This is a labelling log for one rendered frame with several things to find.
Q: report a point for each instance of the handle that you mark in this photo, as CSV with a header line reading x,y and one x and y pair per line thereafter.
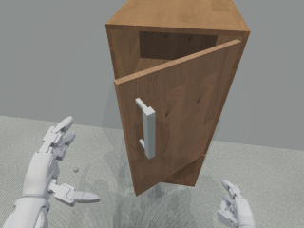
x,y
149,129

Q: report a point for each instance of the robot right hand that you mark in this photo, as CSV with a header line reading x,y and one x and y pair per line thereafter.
x,y
240,213

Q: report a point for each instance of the cupboard door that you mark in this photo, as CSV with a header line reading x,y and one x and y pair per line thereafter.
x,y
185,94

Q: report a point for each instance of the left robot forearm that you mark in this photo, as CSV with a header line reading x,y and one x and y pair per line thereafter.
x,y
30,212

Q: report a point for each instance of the robot left hand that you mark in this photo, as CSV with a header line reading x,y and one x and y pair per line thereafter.
x,y
44,165

